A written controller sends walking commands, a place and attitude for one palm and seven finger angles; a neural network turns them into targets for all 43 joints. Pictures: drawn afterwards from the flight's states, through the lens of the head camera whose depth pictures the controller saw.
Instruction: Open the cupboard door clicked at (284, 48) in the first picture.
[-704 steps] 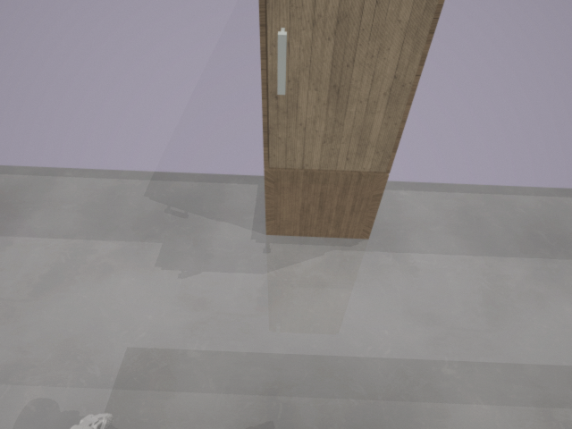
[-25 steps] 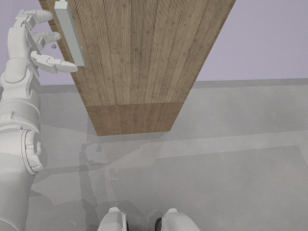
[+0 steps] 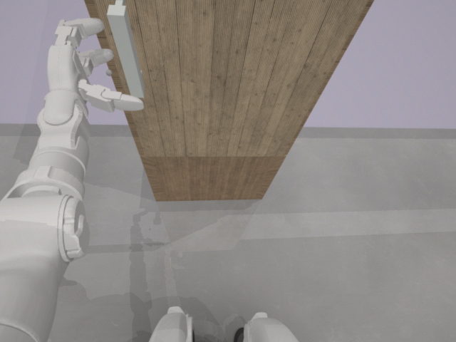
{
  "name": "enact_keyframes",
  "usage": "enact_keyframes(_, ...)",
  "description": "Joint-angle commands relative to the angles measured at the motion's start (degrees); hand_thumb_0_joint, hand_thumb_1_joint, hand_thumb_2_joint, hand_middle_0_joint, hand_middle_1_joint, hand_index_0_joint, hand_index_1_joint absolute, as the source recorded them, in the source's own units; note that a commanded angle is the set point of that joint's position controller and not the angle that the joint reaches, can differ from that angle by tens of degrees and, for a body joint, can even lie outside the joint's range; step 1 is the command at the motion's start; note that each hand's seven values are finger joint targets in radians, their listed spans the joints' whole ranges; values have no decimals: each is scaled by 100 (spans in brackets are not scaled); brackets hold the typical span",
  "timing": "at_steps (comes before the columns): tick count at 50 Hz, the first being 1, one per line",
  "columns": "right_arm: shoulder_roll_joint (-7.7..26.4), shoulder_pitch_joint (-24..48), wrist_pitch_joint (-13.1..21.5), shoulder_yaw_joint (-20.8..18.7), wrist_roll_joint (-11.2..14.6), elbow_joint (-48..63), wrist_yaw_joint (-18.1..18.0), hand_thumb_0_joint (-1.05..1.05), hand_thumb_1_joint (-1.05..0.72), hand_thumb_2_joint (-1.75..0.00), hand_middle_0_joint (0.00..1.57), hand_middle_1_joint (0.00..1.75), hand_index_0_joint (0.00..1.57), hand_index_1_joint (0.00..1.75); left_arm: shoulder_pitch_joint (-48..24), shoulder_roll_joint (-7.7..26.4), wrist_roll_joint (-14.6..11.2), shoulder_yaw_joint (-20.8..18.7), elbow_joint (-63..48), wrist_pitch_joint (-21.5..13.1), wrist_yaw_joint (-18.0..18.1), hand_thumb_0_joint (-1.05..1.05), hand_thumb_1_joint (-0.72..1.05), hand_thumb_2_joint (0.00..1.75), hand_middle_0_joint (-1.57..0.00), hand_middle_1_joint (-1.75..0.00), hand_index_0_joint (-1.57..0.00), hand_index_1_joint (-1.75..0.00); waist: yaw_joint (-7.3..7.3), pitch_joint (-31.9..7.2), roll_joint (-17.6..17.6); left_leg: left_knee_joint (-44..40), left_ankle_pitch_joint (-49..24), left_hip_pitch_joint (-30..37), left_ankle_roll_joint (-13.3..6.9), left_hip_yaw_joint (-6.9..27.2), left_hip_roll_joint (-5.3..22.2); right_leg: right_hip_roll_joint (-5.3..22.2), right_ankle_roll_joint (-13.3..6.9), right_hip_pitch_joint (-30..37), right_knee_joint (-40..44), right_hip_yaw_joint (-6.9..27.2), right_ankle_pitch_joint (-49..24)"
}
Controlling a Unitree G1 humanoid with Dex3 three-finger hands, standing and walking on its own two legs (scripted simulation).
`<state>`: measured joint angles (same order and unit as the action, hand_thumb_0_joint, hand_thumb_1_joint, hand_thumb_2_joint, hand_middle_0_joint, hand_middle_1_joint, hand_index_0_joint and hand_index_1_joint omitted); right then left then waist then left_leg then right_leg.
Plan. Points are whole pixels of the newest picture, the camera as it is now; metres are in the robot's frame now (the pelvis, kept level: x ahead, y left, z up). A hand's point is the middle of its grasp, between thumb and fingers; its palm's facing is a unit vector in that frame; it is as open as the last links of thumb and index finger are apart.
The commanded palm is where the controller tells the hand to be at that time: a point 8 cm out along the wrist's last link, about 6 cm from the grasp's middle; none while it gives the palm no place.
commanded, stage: slide the fingers in behind the handle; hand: left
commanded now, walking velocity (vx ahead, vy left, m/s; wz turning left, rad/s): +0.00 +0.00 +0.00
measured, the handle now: (130, 50) +0.58 +0.15 +0.11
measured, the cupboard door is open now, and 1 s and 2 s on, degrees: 0 0 0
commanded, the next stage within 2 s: move the hooked fingers beside the handle in 0.24 s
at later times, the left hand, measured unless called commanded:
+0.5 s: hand (107, 70) +0.54 +0.18 +0.11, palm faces +0.08 -1.00 -0.02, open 14.7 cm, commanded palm +0.53 +0.17 +0.10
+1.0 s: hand (104, 70) +0.54 +0.19 +0.11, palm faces +0.06 -1.00 -0.01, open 14.5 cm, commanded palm +0.52 +0.20 +0.10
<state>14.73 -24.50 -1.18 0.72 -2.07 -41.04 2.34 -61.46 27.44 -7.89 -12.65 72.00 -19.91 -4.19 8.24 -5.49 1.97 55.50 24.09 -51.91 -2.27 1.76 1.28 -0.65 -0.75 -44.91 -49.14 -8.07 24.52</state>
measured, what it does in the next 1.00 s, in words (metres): stands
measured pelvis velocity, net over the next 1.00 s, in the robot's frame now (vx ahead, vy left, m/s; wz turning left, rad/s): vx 0.00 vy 0.00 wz -0.02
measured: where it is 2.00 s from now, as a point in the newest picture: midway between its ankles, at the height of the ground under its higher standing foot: outside the picture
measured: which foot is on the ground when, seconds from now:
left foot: down 0.00-1.00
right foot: down 0.00-1.00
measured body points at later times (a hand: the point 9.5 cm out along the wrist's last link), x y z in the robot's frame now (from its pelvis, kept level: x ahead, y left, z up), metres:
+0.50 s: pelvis -0.01 +0.00 +0.00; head +0.13 +0.03 +0.42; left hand +0.53 +0.24 +0.11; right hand -0.03 -0.26 -0.11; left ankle +0.01 +0.09 -0.68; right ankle -0.02 -0.12 -0.68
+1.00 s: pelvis +0.00 +0.00 +0.00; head +0.13 +0.03 +0.43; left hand +0.53 +0.24 +0.11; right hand -0.04 -0.26 -0.10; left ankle +0.01 +0.09 -0.68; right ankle -0.02 -0.12 -0.68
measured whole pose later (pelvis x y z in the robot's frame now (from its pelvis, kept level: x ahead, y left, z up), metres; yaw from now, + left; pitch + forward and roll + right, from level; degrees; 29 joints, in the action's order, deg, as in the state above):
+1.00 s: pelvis +0.00 +0.00 +0.00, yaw -1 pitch +21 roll -5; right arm 15.3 -25.7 -1.6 1.5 -1.5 -39.5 1.4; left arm -61.0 31.4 -6.4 -17.4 72.2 -19.2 -8.6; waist 9.8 -5.4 2.3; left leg 55.5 24.0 -52.6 -2.5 0.9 1.9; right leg -1.3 -0.6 -46.1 -49.0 -6.9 23.9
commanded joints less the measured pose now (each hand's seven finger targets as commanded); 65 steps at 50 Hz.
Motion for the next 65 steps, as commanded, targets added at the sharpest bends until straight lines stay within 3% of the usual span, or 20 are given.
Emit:
enact_keyframes(1, 1132, -1157, 63, -341, 13, 81, -121, 0, -90, -90, 20, 30, 20, 30, -3529, -220, 259, 442, -1270, -425, -477, 0, -50, 30, -30, -120, -30, -120, 855, -2454, 935, -499, -2354, 3404, 123, 650, 78, -341, -114, -661, 450, 383, -1494)
enact_keyframes(4, 1122, -1145, 88, -345, 5, 64, -126, 0, -90, -90, 20, 30, 20, 30, -3650, -310, 295, 533, -1193, -404, -484, 0, -50, 30, -30, -120, -30, -120, 917, -2450, 951, -482, -2259, 3401, 130, 669, 92, -328, -104, -785, 432, 376, -1424)
enact_keyframes(7, 1118, -1178, 103, -358, -10, 98, -111, 0, -90, -90, 20, 30, 20, 30, -3628, -279, 264, 514, -1471, -460, -520, 0, -50, 30, -30, -120, -30, -120, 812, -2908, 1229, -416, -2838, 3786, 169, 728, 119, -333, -110, -767, 374, 387, -1600)
enact_keyframes(9, 1086, -1153, 103, -369, -2, 79, -85, 0, -90, -90, 20, 30, 20, 30, -3598, -547, 236, 687, -1442, -440, -548, 0, -50, 30, -30, -120, -30, -120, 834, -2788, 1271, -413, -2905, 3870, 198, 749, 143, -355, -111, -853, 391, 353, -1578)
enact_keyframes(14, 1144, -1161, 106, -346, 9, 44, -109, 0, -90, -90, 20, 30, 20, 30, -3646, -367, 262, 573, -1153, -357, -483, 0, -50, 30, -30, -120, -30, -120, 912, -2410, 946, -484, -2226, 3395, 148, 711, 96, -346, -110, -846, 429, 349, -1373)
enact_keyframes(20, 1150, -1204, 138, -339, -12, 68, -107, 0, -90, -90, 20, 30, 20, 30, -3717, -382, 313, 600, -1142, -334, -456, 0, -50, 30, -30, -120, -30, -120, 914, -2568, 1046, -462, -2182, 3437, 144, 743, 82, -335, -117, -921, 386, 354, -1309)
enact_keyframes(22, 1164, -1224, 138, -331, -24, 50, -115, 0, -90, -90, 20, 30, 20, 30, -3794, -160, 316, 471, -1204, -353, -474, 0, -50, 30, -30, -120, -30, -120, 888, -2698, 1215, -433, -2313, 3528, 157, 753, 90, -328, -122, -940, 361, 361, -1346)
enact_keyframes(24, 1152, -1226, 131, -321, -10, 54, -127, 0, -90, -90, 20, 30, 20, 30, -3769, -205, 314, 518, -1099, -328, -514, 0, -50, 30, -30, -120, -30, -120, 943, -2552, 1070, -437, -2245, 3387, 136, 714, 90, -335, -114, -894, 388, 361, -1361)
enact_keyframes(26, 1156, -1244, 129, -322, -11, 89, -129, 0, -90, -90, 20, 30, 20, 30, -3730, -109, 284, 440, -1246, -359, -548, 0, -50, 30, -30, -120, -30, -120, 861, -2694, 1279, -443, -2419, 3536, 153, 730, 95, -337, -135, -870, 358, 356, -1392)
enact_keyframes(28, 1149, -1221, 117, -318, -1, 109, -114, 0, -90, -90, 20, 30, 20, 30, -3627, -143, 280, 459, -1210, -335, -569, 0, -50, 30, -30, -120, -30, -120, 862, -2697, 1176, -438, -2401, 3526, 154, 722, 97, -352, -117, -863, 390, 354, -1397)
enact_keyframes(30, 1190, -1244, 102, -309, 11, 105, -134, 0, -90, -90, 20, 30, 20, 30, -3543, 185, 269, 207, -1097, -303, -584, 0, -50, 30, -30, -120, -30, -120, 821, -2588, 1009, -464, -2216, 3309, 138, 695, 90, -355, -117, -744, 408, 361, -1353)
enact_keyframes(35, 1177, -1234, 86, -294, 29, 160, -148, 0, -90, -90, 20, 30, 20, 30, -3454, 220, 268, 186, -1124, -293, -620, 0, -50, 30, -30, -120, -30, -120, 806, -2544, 1025, -497, -2213, 3283, 125, 659, 85, -364, -109, -697, 440, 367, -1357)
enact_keyframes(37, 1197, -1272, 72, -282, 35, 167, -167, 0, -90, -90, 20, 30, 20, 30, -3373, 557, 279, -66, -1092, -301, -624, 0, -50, 30, -30, -120, -30, -120, 747, -2630, 982, -483, -2284, 3240, 113, 644, 86, -361, -105, -604, 429, 383, -1409)
enact_keyframes(42, 1176, -1250, 38, -284, 46, 216, -174, 0, -90, -90, 20, 30, 20, 30, -3272, 644, 266, -119, -1269, -348, -695, 0, -50, 30, -30, -120, -30, -120, 676, -2713, 1180, -495, -2534, 3399, 136, 628, 102, -372, -108, -553, 433, 386, -1505)
enact_keyframes(44, 1176, -1259, 11, -295, 59, 238, -183, 0, -90, -90, 20, 30, 20, 30, -3103, 711, 250, -213, -1236, -336, -714, 0, -50, 30, -30, -120, -30, -120, 667, -2672, 963, -498, -2523, 3293, 112, 575, 100, -382, -90, -405, 474, 398, -1586)
enact_keyframes(48, 1153, -1229, -26, -297, 72, 269, -184, 0, -90, -90, 20, 30, 20, 30, -3010, 636, 232, -170, -1336, -350, -756, 0, -50, 30, -30, -120, -30, -120, 643, -2694, 1081, -495, -2736, 3427, 126, 570, 111, -389, -81, -422, 477, 399, -1674)
enact_keyframes(54, 1206, -1216, -84, -279, 101, 306, -256, 0, -90, -90, 20, 30, 20, 30, -2851, 1108, 279, -480, -1090, -283, -780, 0, -50, 30, -30, -120, -30, -120, 641, -2410, 795, -539, -2376, 3029, 81, 506, 104, -366, -60, -319, 519, 435, -1576)
enact_keyframes(57, 1165, -1229, -94, -285, 88, 349, -252, 0, -90, -90, 20, 30, 20, 30, -2809, 1125, 270, -514, -1371, -338, -830, 0, -50, 30, -30, -120, -30, -120, 519, -2803, 1210, -505, -2895, 3403, 131, 521, 114, -365, -73, -270, 448, 426, -1777)
enact_keyframes(59, 1154, -1209, -120, -303, 93, 359, -242, 0, -90, -90, 20, 30, 20, 30, -2672, 983, 244, -429, -1408, -333, -869, 0, -50, 30, -30, -120, -30, -120, 545, -2817, 1094, -480, -3035, 3490, 139, 527, 140, -379, -59, -285, 470, 416, -1838)
enact_keyframes(65, 1191, -1166, -179, -272, 132, 399, -289, 0, -90, -90, 20, 30, 20, 30, -2573, 1456, 250, -750, -1215, -260, -902, 0, -50, 30, -30, -120, -30, -120, 522, -2522, 833, -516, -2627, 2948, 66, 374, 79, -372, -31, 36, 520, 489, -1929)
